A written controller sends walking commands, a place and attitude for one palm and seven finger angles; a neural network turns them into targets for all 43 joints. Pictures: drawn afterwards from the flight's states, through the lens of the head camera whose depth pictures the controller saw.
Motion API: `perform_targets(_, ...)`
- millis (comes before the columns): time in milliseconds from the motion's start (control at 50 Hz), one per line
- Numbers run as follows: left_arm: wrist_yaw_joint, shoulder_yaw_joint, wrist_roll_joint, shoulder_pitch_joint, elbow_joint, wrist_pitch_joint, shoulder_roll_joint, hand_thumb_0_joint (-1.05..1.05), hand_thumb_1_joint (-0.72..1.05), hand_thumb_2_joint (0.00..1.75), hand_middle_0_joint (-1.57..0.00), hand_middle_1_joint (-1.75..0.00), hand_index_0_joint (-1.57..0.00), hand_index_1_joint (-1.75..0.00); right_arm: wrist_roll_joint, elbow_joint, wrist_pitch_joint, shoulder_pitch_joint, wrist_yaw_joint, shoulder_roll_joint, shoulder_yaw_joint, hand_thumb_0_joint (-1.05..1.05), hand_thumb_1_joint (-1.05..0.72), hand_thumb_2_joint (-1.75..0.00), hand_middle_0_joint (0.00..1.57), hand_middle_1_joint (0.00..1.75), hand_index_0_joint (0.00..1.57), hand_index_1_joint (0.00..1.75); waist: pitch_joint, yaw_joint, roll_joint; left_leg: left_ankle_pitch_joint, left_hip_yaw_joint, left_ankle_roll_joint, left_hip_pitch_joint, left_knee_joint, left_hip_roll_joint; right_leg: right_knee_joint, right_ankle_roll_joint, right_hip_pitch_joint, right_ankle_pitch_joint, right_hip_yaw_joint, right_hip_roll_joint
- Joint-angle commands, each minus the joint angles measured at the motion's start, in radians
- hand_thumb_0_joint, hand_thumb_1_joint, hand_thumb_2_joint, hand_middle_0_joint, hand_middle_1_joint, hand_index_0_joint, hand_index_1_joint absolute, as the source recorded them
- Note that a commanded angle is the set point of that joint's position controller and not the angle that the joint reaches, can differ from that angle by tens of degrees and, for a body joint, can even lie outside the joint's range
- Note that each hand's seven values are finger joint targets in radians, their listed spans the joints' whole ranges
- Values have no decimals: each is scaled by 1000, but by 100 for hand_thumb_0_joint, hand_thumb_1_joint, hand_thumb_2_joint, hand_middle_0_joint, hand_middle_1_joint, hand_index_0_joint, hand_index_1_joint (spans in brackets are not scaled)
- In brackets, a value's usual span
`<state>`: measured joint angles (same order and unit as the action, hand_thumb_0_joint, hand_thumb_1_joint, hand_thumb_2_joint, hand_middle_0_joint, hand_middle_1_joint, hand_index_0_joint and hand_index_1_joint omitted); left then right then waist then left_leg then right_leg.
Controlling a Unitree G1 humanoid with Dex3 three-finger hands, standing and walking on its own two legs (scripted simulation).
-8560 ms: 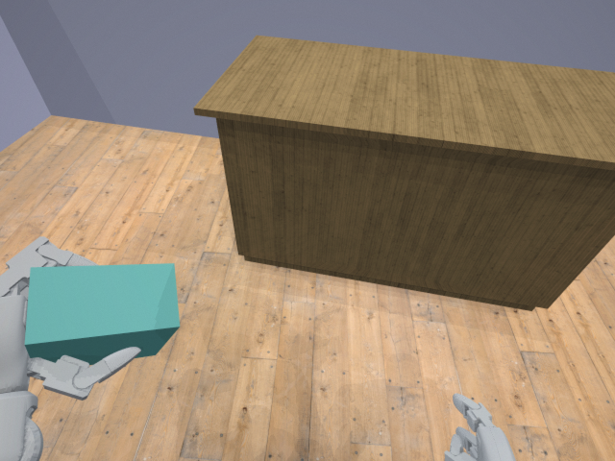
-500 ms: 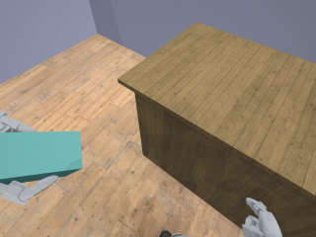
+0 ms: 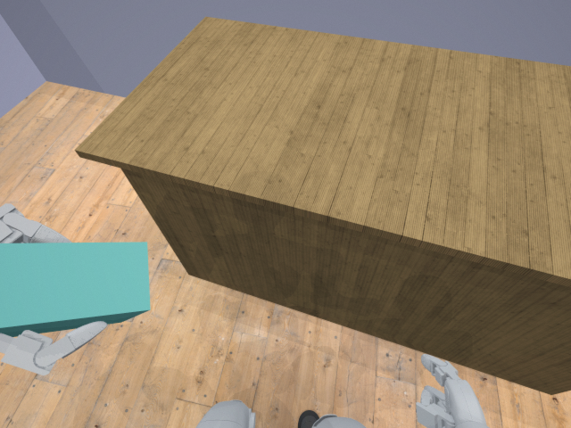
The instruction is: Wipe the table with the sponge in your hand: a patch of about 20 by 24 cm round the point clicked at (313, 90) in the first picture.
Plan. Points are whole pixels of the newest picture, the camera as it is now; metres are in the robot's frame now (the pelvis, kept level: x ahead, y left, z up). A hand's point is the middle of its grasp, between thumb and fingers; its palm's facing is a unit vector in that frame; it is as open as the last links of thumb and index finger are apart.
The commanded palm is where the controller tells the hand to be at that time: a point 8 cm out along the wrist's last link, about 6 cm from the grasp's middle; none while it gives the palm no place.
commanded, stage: turn to face it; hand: left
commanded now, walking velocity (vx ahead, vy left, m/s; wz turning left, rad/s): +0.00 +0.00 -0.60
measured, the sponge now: (91, 290) +0.23 +0.20 +0.16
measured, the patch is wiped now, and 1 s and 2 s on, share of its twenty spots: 0.00 0.00 0.00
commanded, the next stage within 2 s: take the last steps up to it in 1.18 s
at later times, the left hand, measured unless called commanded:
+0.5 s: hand (160, 310) +0.21 +0.13 +0.16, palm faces +0.18 -0.85 -0.49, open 10.2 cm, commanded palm +0.16 +0.18 +0.18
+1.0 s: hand (241, 341) +0.18 +0.04 +0.17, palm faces -0.12 -0.87 -0.48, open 10.2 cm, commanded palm +0.16 +0.11 +0.18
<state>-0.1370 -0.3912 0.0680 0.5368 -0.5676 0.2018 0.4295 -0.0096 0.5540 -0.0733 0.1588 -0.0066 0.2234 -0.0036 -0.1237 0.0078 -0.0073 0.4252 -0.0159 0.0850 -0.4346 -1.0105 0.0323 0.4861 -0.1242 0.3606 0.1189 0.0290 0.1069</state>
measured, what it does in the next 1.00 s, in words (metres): walks backwards, turning right: left foot, then right foot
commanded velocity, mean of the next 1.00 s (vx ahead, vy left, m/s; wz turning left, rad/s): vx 0.00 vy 0.00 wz -0.53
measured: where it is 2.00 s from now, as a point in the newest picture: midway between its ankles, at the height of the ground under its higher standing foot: outside the picture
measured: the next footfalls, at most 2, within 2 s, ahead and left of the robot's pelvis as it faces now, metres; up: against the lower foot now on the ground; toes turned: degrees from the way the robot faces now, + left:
left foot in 0.24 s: +0.00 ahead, +0.15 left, +0.00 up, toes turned -4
right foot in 0.46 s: +0.00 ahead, -0.14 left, +0.00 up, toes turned -18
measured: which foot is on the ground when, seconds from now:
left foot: up 0.00-0.22, down 0.24-0.46, up 0.48-0.90, down 0.92-1.00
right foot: down 0.00-0.24, up 0.26-0.44, down 0.46-0.92, up 0.94-1.00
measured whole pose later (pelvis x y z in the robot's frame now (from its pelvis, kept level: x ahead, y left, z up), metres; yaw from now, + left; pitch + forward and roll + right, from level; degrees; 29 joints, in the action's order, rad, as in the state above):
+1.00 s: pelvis -0.13 -0.05 +0.00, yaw -32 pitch +1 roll +2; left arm -0.12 -0.38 0.03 0.49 -0.56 0.18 0.42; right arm -0.02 0.51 -0.05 0.18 -0.02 0.24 -0.03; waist -0.05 -0.02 0.05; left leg 0.30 -0.08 0.03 -0.22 -0.52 0.04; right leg 0.80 0.01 0.53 0.31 0.07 0.14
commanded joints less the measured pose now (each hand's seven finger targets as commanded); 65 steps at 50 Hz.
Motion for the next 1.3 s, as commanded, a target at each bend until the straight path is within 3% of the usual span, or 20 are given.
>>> perform_targets(0, -36, -143, 12, -6, -126, 38, 142, 0, 10, 130, -120, -160, -120, -160, -8, -167, 29, -78, -8, 93, -37, 0, -90, -90, 20, 30, 20, 30, 269, -42, 99, 35, 24, -14, 15, 147, 0, -246, 1, -189, 114, 410, -300)
perform_targets(180, -13, -82, -11, -131, -183, 37, 144, 0, 10, 130, -120, -160, -120, -160, -8, -190, 4, -23, 2, 122, -52, 0, -90, -90, 20, 30, 20, 30, 263, -19, 43, 35, -6, -99, 353, 599, 6, -244, 106, 27, 317, 405, -186)
perform_targets(220, 3, -114, -8, -160, -210, 51, 159, 0, 10, 130, -120, -160, -120, -160, 1, -211, 18, -47, -4, 149, -65, 0, -90, -90, 20, 30, 20, 30, 209, -24, -146, 52, 213, -208, 425, 739, 254, 82, 163, 221, 297, 229, -23)
perform_targets(240, 2, -145, -17, -158, -225, 52, 183, 0, 10, 130, -120, -160, -120, -160, -5, -215, 41, -70, -13, 116, -61, 0, -90, -90, 20, 30, 20, 30, 212, -38, -273, 0, 281, -286, 316, 782, 409, 464, 178, 229, 302, 83, -14)
perform_targets(260, 2, -156, -27, -156, -232, 46, 186, 0, 10, 130, -120, -160, -120, -160, -8, -222, 57, -81, -18, 86, -58, 0, -90, -90, 20, 30, 20, 30, 155, -44, -256, -47, 219, -297, 140, 795, 434, 692, 179, 180, 307, 56, -58)
perform_targets(320, 7, -95, -12, -116, -167, 35, 102, 0, 10, 130, -120, -160, -120, -160, -25, -200, 89, -46, -9, 94, -51, 0, -90, -90, 20, 30, 20, 30, 68, -55, -223, -254, -60, -200, 157, 657, 350, 517, 172, 187, 352, -9, -144)
perform_targets(400, -10, -53, -31, -248, -180, 38, 101, 0, 10, 130, -120, -160, -120, -160, -19, -172, 155, 18, -6, 131, -52, 0, -90, -90, 20, 30, 20, 30, 149, -26, -127, -452, -116, -92, 203, 364, 268, 48, 172, -153, 134, -145, -72)
perform_targets(420, -16, -59, -44, -268, -155, 27, 120, 0, 10, 130, -120, -160, -120, -160, -21, -169, 160, 9, -6, 121, -52, 0, -90, -90, 20, 30, 20, 30, 155, -25, 8, -338, -138, -60, 137, 179, 198, -46, 121, -211, -58, -12, -151)
perform_targets(440, -27, -105, -39, -276, -152, 31, 176, 0, 10, 130, -120, -160, -120, -160, -18, -188, 162, -41, -9, 90, -36, 0, -90, -90, 20, 30, 20, 30, 169, -36, 282, 101, -130, -12, -76, -42, 60, -99, 9, -299, -412, 350, -357)
perform_targets(460, -32, -145, -17, -220, -137, 23, 197, 0, 10, 130, -120, -160, -120, -160, -21, -195, 151, -61, -13, 104, -52, 0, -90, -90, 20, 30, 20, 30, 236, -52, 335, 191, 11, -11, -59, -186, 33, -172, 4, -214, -321, 523, -416)
perform_targets(520, -37, -180, 5, -90, -252, 44, 198, 0, 10, 130, -120, -160, -120, -160, -1, -162, 89, -83, 4, 62, -15, 0, -90, -90, 20, 30, 20, 30, 291, -44, 23, 29, 82, 1, -95, -217, 47, -123, -47, -276, -66, 433, -361)
perform_targets(720, -39, -158, 2, 29, -144, 37, 150, 0, 10, 130, -120, -160, -120, -160, -12, -156, 29, -79, 9, 91, -34, 0, -90, -90, 20, 30, 20, 30, 287, -47, 122, 64, 16, -21, 66, 240, -8, -200, -44, -180, 19, 432, -307)
perform_targets(840, -22, -106, -18, -53, -193, 35, 148, 0, 10, 130, -120, -160, -120, -160, -12, -168, 20, -47, 5, 110, -42, 0, -90, -90, 20, 30, 20, 30, 287, -28, 63, -10, -20, -73, 304, 553, -10, -228, 48, -40, 195, 404, -225)
perform_targets(920, -13, -161, -33, -156, -292, 54, 205, 0, 10, 130, -120, -160, -120, -160, -11, -197, 72, -74, -21, 113, -54, 0, -90, -90, 20, 30, 20, 30, 229, -42, -306, -58, 268, -268, 268, 775, 391, 435, 158, 172, 316, 78, -32)
perform_targets(960, -3, -128, -32, -71, -182, 35, 133, 0, 10, 130, -120, -160, -120, -160, -9, -187, 98, -54, -22, 94, -58, 0, -90, -90, 20, 30, 20, 30, 125, -40, -241, -205, 121, -268, 85, 723, 373, 621, 171, 129, 327, 25, -93)
perform_targets(1080, -16, -53, -49, -237, -181, 42, 97, 0, 10, 130, -120, -160, -120, -160, -18, -142, 175, -6, -11, 124, -53, 0, -90, -90, 20, 30, 20, 30, 179, -19, -126, -503, -59, -100, 172, 332, 238, -23, 153, -207, 42, -123, -102)
perform_targets(1120, -30, -117, -52, -211, -123, 42, 165, 0, 10, 130, -120, -160, -120, -160, -18, -158, 180, -34, -10, 85, -46, 0, -90, -90, 20, 30, 20, 30, 239, -20, 268, 108, -91, -20, -86, -33, 25, -88, -20, -333, -515, 357, -414)
perform_targets(1160, -31, -160, -22, -93, -153, 41, 190, 0, 10, 130, -120, -160, -120, -160, -10, -141, 155, -60, -19, 67, -39, 0, -90, -90, 20, 30, 20, 30, 242, -31, 148, 112, 56, -24, -56, -197, 41, -161, -30, -216, -256, 428, -437)
perform_targets(1220, -31, -159, -10, -23, -223, 63, 158, 0, 10, 130, -120, -160, -120, -160, -1, -123, 116, -70, -11, 48, -15, 0, -90, -90, 20, 30, 20, 30, 299, -21, 42, 30, 40, -19, -56, -111, 44, -133, -37, -262, -195, 270, -377)
perform_targets(1280, -36, -176, -12, 6, -201, 69, 168, 0, 10, 130, -120, -160, -120, -160, 6, -121, 118, -72, -23, 57, -21, 0, -90, -90, 20, 30, 20, 30, 291, -19, 102, 15, -10, -34, 24, 64, 13, -197, -31, -199, -53, 243, -354)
